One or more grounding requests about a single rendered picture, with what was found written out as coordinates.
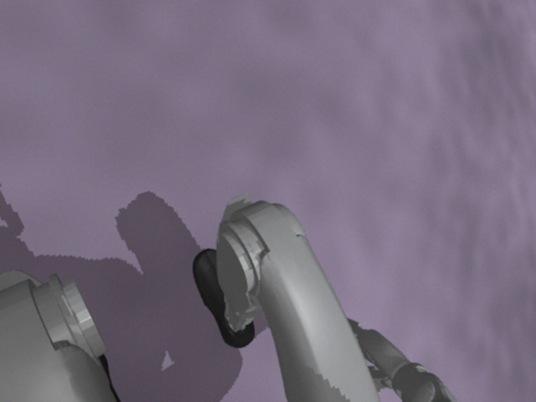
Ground left robot foot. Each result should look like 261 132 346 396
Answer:
99 354 121 402

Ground right robot hand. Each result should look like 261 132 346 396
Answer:
348 318 411 392

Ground right robot foot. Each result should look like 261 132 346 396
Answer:
193 249 255 348

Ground right robot arm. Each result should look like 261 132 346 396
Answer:
392 363 457 402

